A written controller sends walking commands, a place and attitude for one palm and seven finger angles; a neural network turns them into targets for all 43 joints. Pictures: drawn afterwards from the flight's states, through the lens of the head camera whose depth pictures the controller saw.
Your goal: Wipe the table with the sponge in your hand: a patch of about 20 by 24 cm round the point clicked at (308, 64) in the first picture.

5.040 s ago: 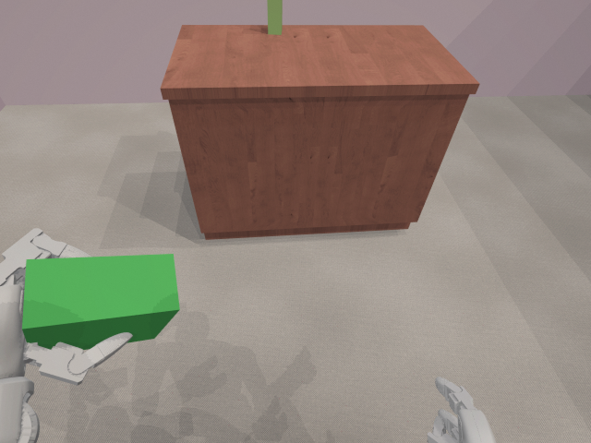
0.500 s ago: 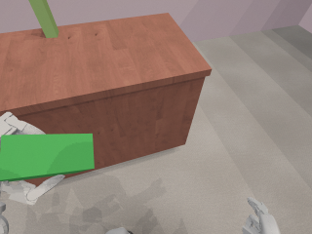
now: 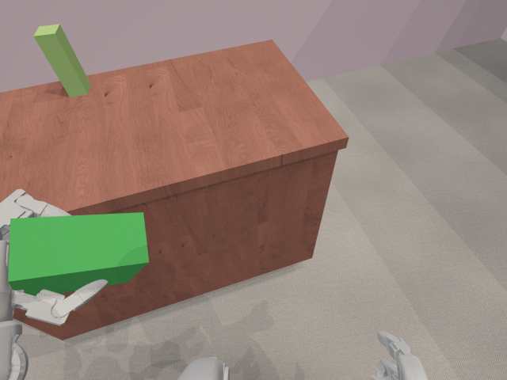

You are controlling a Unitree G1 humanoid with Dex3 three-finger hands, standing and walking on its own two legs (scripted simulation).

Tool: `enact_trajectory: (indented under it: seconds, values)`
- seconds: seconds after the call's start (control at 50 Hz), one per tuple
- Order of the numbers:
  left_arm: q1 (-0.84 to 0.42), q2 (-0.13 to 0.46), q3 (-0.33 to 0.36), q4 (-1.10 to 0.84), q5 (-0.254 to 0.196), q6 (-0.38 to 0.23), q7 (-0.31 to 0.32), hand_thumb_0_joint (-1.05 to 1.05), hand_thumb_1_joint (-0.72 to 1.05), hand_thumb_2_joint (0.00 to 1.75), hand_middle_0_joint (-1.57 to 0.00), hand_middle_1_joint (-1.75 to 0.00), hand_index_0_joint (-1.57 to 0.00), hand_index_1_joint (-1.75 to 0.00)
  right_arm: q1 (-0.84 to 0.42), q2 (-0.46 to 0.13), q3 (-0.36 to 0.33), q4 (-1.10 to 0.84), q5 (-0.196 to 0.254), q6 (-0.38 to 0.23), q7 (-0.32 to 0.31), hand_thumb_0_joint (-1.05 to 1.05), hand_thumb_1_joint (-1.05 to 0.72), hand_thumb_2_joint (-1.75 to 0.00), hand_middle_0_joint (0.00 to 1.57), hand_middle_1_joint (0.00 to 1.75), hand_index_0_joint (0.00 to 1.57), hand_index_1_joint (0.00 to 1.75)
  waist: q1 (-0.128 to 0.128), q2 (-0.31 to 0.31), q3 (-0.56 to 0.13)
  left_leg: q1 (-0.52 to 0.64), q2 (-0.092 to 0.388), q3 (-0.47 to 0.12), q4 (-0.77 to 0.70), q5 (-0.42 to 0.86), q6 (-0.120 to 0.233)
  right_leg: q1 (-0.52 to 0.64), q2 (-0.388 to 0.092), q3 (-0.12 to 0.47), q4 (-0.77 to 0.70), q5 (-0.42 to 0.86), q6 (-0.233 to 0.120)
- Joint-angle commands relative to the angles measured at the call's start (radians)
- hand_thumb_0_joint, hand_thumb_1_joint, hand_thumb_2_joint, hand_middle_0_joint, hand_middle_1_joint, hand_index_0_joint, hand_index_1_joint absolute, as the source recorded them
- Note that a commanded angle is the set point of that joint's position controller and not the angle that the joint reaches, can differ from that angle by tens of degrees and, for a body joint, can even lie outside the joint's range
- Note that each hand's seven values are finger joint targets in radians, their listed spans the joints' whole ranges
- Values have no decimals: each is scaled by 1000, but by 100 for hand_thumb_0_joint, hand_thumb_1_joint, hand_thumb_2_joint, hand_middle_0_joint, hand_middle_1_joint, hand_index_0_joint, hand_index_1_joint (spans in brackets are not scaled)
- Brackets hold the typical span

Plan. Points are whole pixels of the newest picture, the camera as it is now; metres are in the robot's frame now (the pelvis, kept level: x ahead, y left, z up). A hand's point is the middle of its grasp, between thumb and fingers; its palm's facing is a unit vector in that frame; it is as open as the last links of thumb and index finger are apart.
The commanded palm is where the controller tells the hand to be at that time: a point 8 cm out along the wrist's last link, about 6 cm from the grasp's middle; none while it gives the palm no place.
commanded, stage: take the last steps up to it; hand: left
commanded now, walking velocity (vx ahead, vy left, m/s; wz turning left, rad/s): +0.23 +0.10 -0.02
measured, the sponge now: (99, 254) +0.24 +0.20 +0.14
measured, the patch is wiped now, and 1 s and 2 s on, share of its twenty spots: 0.00 0.00 0.00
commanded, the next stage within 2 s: come to a stop and stand still in 0.74 s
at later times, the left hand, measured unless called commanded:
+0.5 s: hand (73, 207) +0.28 +0.24 +0.17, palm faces +0.38 -0.79 -0.48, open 10.2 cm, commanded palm +0.23 +0.29 +0.18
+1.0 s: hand (62, 186) +0.31 +0.27 +0.18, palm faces +0.40 -0.83 -0.40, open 10.2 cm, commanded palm +0.26 +0.30 +0.18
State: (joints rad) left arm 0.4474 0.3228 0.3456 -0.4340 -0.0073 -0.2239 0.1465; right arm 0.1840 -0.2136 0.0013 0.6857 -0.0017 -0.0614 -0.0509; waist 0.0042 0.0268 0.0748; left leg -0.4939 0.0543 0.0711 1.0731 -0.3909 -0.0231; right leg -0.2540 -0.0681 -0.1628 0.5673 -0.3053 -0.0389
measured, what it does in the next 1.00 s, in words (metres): steps on the spot: left foot, then right foot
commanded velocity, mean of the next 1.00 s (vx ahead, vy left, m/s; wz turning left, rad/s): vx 0.13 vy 0.05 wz -0.01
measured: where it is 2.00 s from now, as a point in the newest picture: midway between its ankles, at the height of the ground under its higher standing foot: outside the picture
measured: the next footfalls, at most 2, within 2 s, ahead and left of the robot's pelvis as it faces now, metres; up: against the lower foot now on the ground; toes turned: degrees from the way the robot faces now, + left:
left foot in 0.18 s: +0.15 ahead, +0.15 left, +0.00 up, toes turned +8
right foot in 0.48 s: +0.13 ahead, -0.09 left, +0.00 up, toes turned -9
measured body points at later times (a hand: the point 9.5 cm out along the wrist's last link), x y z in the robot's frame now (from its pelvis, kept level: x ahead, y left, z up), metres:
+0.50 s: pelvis +0.07 +0.01 -0.01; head +0.09 -0.01 +0.44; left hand +0.26 +0.28 +0.20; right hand +0.23 -0.19 -0.11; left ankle +0.11 +0.14 -0.73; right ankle +0.09 -0.08 -0.74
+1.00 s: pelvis +0.09 +0.02 +0.00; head +0.11 +0.04 +0.45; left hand +0.29 +0.31 +0.20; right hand +0.26 -0.20 -0.08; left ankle +0.14 +0.14 -0.73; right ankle +0.09 -0.08 -0.70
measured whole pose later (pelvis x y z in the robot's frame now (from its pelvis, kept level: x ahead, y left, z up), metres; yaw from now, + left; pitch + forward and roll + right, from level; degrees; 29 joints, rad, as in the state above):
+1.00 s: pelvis +0.09 +0.02 +0.00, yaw +0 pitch -2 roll +0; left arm 0.45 0.38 0.36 -0.50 -0.02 -0.20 0.16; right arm 0.20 -0.17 0.00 0.59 0.00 -0.09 -0.05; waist 0.00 -0.02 0.05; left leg -0.27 0.05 0.12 0.50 -0.20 0.02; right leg -0.36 -0.02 -0.07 0.85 -0.43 0.02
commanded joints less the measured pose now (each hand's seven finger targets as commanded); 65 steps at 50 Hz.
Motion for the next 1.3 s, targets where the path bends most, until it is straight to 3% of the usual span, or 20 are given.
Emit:
enact_trajectory:
  seconds: [0.0, 0.12, 0.16, 0.2, 0.28, 0.42, 0.48, 0.5, 0.6, 0.74, 0.82, 0.84, 0.88, 0.94, 1.04, 1.06, 1.08, 1.1, 1.14, 1.28]
  values:
    - [-15, 227, 150, -310, -8, -87, 34, 0, 10, 130, -120, -160, -120, -160, -86, -64, -32, -210, -4, -51, -7, 0, -90, -90, 20, 30, 20, 30, 14, -163, -179, 2, 18, 54, -291, 59, 7, 199, -241, 191, -191, 541, -101]
    - [-11, 233, 167, -361, -16, -81, 57, 0, 10, 130, -120, -160, -120, -160, -33, -87, -65, -243, 0, -51, -23, 0, -90, -90, 20, 30, 20, 30, -7, -45, -224, 347, -9, 100, -649, 252, 27, 107, -158, 141, 10, 333, -27]
    - [-43, 220, 150, -374, -20, -94, 54, 0, 10, 130, -120, -160, -120, -160, -24, -126, -80, -253, 13, -53, -21, 0, -90, -90, 20, 30, 20, 30, -10, 275, -245, 562, 295, -317, -701, 523, 180, -219, 17, 47, 369, -253, 50]
    - [-50, 259, 172, -277, -16, -89, 41, 0, 10, 130, -120, -160, -120, -160, -37, -109, -65, -233, 3, -59, -21, 0, -90, -90, 20, 30, 20, 30, -17, 248, -184, 423, 379, -459, -779, 343, 278, -313, -1, 140, 584, -325, 48]
    - [-5, 196, 121, -362, -19, -81, 23, 0, 10, 130, -120, -160, -120, -160, -36, -106, -65, -216, 14, -79, -7, 0, -90, -90, 20, 30, 20, 30, -4, 204, -191, 351, 250, -177, -739, 391, 210, -230, -8, 82, 407, -159, 65]
    - [-25, 206, 133, -266, -22, -40, 31, 0, 10, 130, -120, -160, -120, -160, -46, -96, -42, -213, 13, -74, -26, 0, -90, -90, 20, 30, 20, 30, 1, 110, -182, 165, 186, -70, -639, 58, 121, 100, 37, 9, -66, -33, 65]
    - [-81, 252, 163, -208, -30, -25, 32, 0, 10, 130, -120, -160, -120, -160, -70, -68, -29, -225, 7, -67, -26, 0, -90, -90, 20, 30, 20, 30, 10, -311, -130, -82, -33, 42, -167, -136, 15, 143, -311, 589, -303, 68, -113]
    - [-95, 236, 137, -213, -34, -27, 29, 0, 10, 130, -120, -160, -120, -160, -66, -85, -39, -213, 5, -68, -15, 0, -90, -90, 20, 30, 20, 30, 3, -303, -132, -129, -16, -33, -22, -102, 6, 175, -352, 615, -305, 163, -151]
    - [-55, 222, 134, -259, -13, -65, 30, 0, 10, 130, -120, -160, -120, -160, -90, -58, -13, -203, -2, -46, -15, 0, -90, -90, 20, 30, 20, 30, 0, -168, -170, -17, 5, -4, -176, 0, -3, 197, -249, 241, -183, 651, -97]
    - [-11, 220, 140, -324, -25, -55, 47, 0, 10, 130, -120, -160, -120, -160, -48, -80, -47, -243, 1, -35, -21, 0, -90, -90, 20, 30, 20, 30, -2, -128, -201, 271, -33, 74, -624, 179, 18, 138, -187, 202, -122, 260, -53]
    - [-41, 224, 130, -292, -17, -76, 38, 0, 10, 130, -120, -160, -120, -160, -42, -109, -55, -244, 4, -48, -24, 0, -90, -90, 20, 30, 20, 30, -7, 307, -175, 400, 320, -389, -811, 282, 207, -204, 38, 91, 368, -328, 43]
    - [-70, 239, 132, -313, -18, -76, 34, 0, 10, 130, -120, -160, -120, -160, -54, -98, -50, -247, -2, -57, -25, 0, -90, -90, 20, 30, 20, 30, -3, 292, -144, 375, 343, -439, -821, 263, 234, -234, 20, 139, 435, -295, 41]
    - [-68, 209, 103, -316, -15, -65, 28, 0, 10, 130, -120, -160, -120, -160, -43, -103, -51, -227, 3, -68, -13, 0, -90, -90, 20, 30, 20, 30, -7, 151, -131, 380, 300, -322, -775, 420, 218, -247, 13, 146, 410, -190, 56]
    - [-33, 189, 90, -356, -23, -44, 19, 0, 10, 130, -120, -160, -120, -160, -42, -105, -45, -232, 3, -79, -3, 0, -90, -90, 20, 30, 20, 30, 0, 188, -167, 340, 225, -136, -748, 512, 150, -121, 39, 97, 261, -95, 69]
    - [-49, 205, 109, -321, -28, -22, 27, 0, 10, 130, -120, -160, -120, -160, -46, -98, -27, -231, 3, -93, -6, 0, -90, -90, 20, 30, 20, 30, -5, 166, -178, 270, 216, -101, -723, 328, 110, 51, 62, 62, -26, -31, 76]
    - [-937, 919, 646, -307, 85, -86, 2, 0, 10, 130, -120, -160, -120, -160, 73, -139, -94, -169, -62, -148, -6, 0, -90, -90, 20, 30, 20, 30, 77, -78, -92, 10, 166, 30, -455, 254, 86, 91, -59, 270, -148, 190, 14]
    - [-482, 348, 207, 115, 10, -25, -54, 0, 10, 130, -120, -160, -120, -160, 23, -8, -19, -188, -23, -136, 2, 0, -90, -90, 20, 30, 20, 30, 8, -181, -157, 171, -31, -19, -373, 149, 34, -8, -121, 409, -222, 340, -70]
    - [-390, 331, 211, 109, -14, -28, -68, 0, 10, 130, -120, -160, -120, -160, 3, -49, -23, -209, -7, -156, 2, 0, -90, -90, 20, 30, 20, 30, 21, -93, -140, 237, -20, 28, -460, 192, 26, 43, -92, 379, -215, 620, -29]
    - [-213, 198, 111, -57, -52, -40, -62, 0, 10, 130, -120, -160, -120, -160, -19, -84, -57, -247, 30, -149, 32, 0, -90, -90, 20, 30, 20, 30, 31, -86, -238, 284, -34, 3, -572, 239, 44, 168, -96, 325, -134, 500, 23]
    - [-79, 252, 153, -260, -42, -38, -30, 0, 10, 130, -120, -160, -120, -160, -75, -83, -23, -269, 5, -126, 20, 0, -90, -90, 20, 30, 20, 30, 24, -109, -155, 293, -14, -42, -583, 96, 51, -51, -51, 295, -285, -121, 6]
